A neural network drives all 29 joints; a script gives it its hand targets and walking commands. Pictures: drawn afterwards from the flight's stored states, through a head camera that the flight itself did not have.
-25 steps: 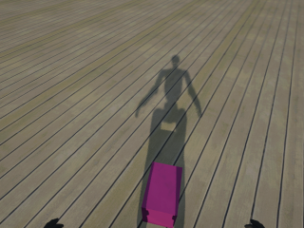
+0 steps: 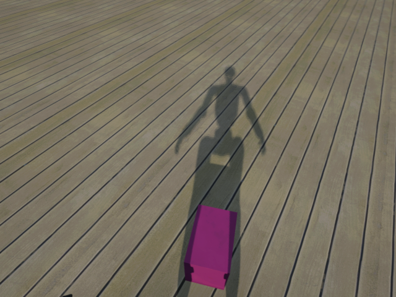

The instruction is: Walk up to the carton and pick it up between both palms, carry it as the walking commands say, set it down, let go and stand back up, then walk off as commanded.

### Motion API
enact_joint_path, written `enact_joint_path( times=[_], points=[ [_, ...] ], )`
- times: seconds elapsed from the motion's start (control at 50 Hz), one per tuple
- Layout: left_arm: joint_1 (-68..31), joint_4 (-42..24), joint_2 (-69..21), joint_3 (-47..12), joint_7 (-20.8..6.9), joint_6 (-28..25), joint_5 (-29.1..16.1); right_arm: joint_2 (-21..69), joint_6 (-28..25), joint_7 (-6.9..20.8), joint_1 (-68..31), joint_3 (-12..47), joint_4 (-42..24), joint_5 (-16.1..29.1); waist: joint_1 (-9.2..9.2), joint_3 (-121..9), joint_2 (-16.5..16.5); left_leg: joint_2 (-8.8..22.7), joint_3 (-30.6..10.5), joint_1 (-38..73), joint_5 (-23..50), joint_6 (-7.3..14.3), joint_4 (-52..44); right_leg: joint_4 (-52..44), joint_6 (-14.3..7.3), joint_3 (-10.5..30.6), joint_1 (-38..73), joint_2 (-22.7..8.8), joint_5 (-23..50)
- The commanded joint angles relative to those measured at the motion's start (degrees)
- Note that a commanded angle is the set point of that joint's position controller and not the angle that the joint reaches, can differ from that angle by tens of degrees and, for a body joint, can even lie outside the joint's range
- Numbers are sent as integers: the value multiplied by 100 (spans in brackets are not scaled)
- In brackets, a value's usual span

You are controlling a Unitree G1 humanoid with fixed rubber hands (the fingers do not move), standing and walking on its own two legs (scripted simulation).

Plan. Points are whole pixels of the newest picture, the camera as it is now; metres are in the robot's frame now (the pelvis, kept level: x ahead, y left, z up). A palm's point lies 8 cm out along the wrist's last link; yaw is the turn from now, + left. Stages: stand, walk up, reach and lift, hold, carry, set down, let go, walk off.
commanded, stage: stand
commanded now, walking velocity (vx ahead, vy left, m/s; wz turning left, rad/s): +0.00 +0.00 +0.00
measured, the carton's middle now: (211, 246) +0.48 -0.05 -0.65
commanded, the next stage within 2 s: walk off in 0.60 s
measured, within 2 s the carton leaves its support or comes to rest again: neither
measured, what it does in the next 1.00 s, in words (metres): stands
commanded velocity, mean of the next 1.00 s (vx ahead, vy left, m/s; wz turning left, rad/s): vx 0.00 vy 0.00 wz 0.14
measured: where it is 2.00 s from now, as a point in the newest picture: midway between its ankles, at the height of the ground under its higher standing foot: outside the picture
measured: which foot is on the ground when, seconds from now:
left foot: down 0.00-1.00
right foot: down 0.00-1.00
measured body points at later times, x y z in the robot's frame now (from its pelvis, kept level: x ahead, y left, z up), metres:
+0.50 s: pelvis +0.00 +0.00 +0.00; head -0.01 -0.01 +0.45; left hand +0.09 +0.31 -0.11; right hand +0.09 -0.32 -0.12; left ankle -0.02 +0.11 -0.75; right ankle -0.01 -0.12 -0.75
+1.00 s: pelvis -0.01 -0.01 +0.00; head -0.01 -0.01 +0.45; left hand +0.06 +0.29 -0.13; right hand +0.07 -0.30 -0.13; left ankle -0.02 +0.11 -0.75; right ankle +0.00 -0.12 -0.75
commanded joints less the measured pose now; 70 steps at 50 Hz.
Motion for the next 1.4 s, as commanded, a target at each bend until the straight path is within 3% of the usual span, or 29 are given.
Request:
enact_joint_path(
  times=[0.0,0.02,0.04,0.08,0.22,0.28,0.62,0.66,0.72,0.8,0.82,0.88,0.92,0.94,0.96,1.08,1.1,1.12,1.14,1.16,1.18,1.2,1.22,1.24,1.26,1.3,1.32,1.34,1.38],
  points=[
    [-273,-201,902,148,40,-97,-23,-1012,-54,-22,-197,-239,-285,3,-10,-25,103,798,-634,-177,1148,3,-365,-340,-78,545,25,-671,750],
    [-249,-84,1112,190,31,-94,-3,-832,-50,-22,-145,-156,-150,16,-74,-226,-84,790,-569,29,1063,10,-335,-368,-61,582,93,-650,742],
    [-336,-107,1129,183,33,-99,-24,-992,-20,-18,-86,-156,-121,-19,-66,-257,172,743,-569,5,1149,36,-268,-379,-94,669,205,-675,785],
    [-372,-99,1132,206,17,-76,9,-768,-40,-45,-139,-126,-129,30,2,-268,-238,729,-588,-87,948,51,-328,-384,-121,659,185,-713,805],
    [-300,3,1041,126,37,-103,-46,-993,-36,-1,-260,-146,13,25,14,-184,149,737,-622,-158,896,36,-409,-411,-128,587,236,-677,697],
    [-359,96,1148,158,23,-89,6,-932,-3,3,-281,-102,41,2,-8,-132,-150,776,-656,-182,845,-53,-521,-383,-70,509,189,-684,655],
    [-463,273,1107,102,35,-117,-31,-1013,-41,7,-361,-78,265,49,-27,-119,184,817,-626,-173,930,10,-506,-458,-127,632,305,-778,878],
    [-678,283,1001,60,27,-107,-58,-1069,-6,-6,-474,-108,190,68,-96,128,134,780,-589,-207,842,7,-478,-565,-106,701,15,-768,869],
    [-373,335,1021,59,2,-105,-38,-1145,-37,9,-380,-122,190,27,83,137,-180,773,-664,-223,603,13,-606,-494,-128,568,81,-707,465],
    [-400,473,992,89,110,-12,-34,-761,52,40,-339,-9,253,75,-50,14,-169,695,-520,-123,807,88,-340,-563,-128,560,28,-624,541],
    [-174,453,334,-74,108,50,-46,-304,168,10,-229,132,401,124,17,37,139,713,-483,-173,995,-35,-395,-549,-112,611,38,-735,852],
    [22,531,807,-6,127,76,-106,-511,232,32,-99,60,326,179,-49,-246,-250,657,-554,-314,1144,-102,93,-333,41,492,306,-773,998],
    [49,438,754,23,190,119,-98,-630,302,-27,-424,9,171,114,113,116,-360,570,-461,-918,895,-71,210,-229,16,415,238,-965,931],
    [46,547,1026,132,207,181,-56,-521,336,-5,-405,34,120,117,65,86,-241,444,-293,-936,768,-119,521,-375,-103,654,207,-1098,693],
    [71,450,1108,140,219,162,-52,-493,348,-16,-334,40,145,132,34,18,-559,400,-276,-970,392,-147,677,-498,-238,868,90,-1341,596],
    [-217,243,984,257,216,203,29,-378,318,64,214,-57,171,24,-208,-153,-782,388,-150,-741,-901,-26,1904,-143,-658,780,-570,-1893,654],
    [-458,67,764,176,260,201,46,-287,342,39,235,-79,163,54,-251,194,-855,515,-162,-832,-825,11,1740,48,-500,489,-898,-1798,968],
    [-501,53,659,186,218,261,-16,-320,328,98,67,-75,66,5,-247,134,-453,417,-276,-741,-574,91,1518,160,-348,258,-1077,-1437,701],
    [-379,26,581,192,229,251,36,-230,361,57,414,-107,99,14,-410,259,-67,705,-636,-584,-169,212,933,855,-116,16,-1340,-1331,265],
    [-383,-143,572,210,298,273,-13,-962,310,46,452,-229,29,-61,-417,182,1155,1632,-2155,-544,1195,599,-68,2053,237,-631,-1681,-390,-377],
    [-306,-217,444,156,335,321,21,-1205,285,97,697,-313,103,-155,-539,-39,1696,2204,-3171,-134,1376,839,-589,3100,334,-370,-2437,16,-2165],
    [-212,-215,241,172,322,336,30,-1065,291,47,638,-304,89,-57,-330,68,1541,2081,-2866,-222,1289,768,-575,3624,284,-7,-2475,-165,-2144],
    [-317,-234,425,219,290,348,4,-1030,309,54,425,-324,39,-92,-382,118,1306,1866,-2624,-503,841,900,-629,3796,273,-19,-2216,-185,-2022],
    [-221,-208,184,167,213,342,-67,-594,290,45,536,-215,173,-99,-194,364,1058,1839,-2648,-490,1347,938,-528,4089,287,82,-2423,-237,-1956],
    [-2,-144,102,174,196,359,-51,-399,306,-7,608,-175,145,-45,-187,265,911,1451,-2172,-95,1580,502,-416,3980,288,216,-2541,-262,-1520],
    [48,-173,56,192,137,406,-89,-268,305,-78,240,-166,-41,0,-3,-387,798,1206,-1840,200,2214,605,-139,4055,351,266,-2219,-236,-1399],
    [-38,-138,124,203,166,407,-33,-477,322,-15,98,-240,-185,72,-80,-335,395,1206,-1861,87,1949,602,-180,4102,340,188,-2234,-231,-1366],
    [-9,-167,167,217,175,377,-14,-573,279,-37,39,-223,-166,50,3,-261,385,1152,-1549,-103,1936,582,-203,3890,418,132,-2077,-207,-1221],
    [16,-230,44,205,165,367,-26,-789,283,-9,485,-357,-105,113,-182,-349,621,1233,-1940,315,1661,457,-300,3728,491,170,-2123,-157,-1122]
  ],
)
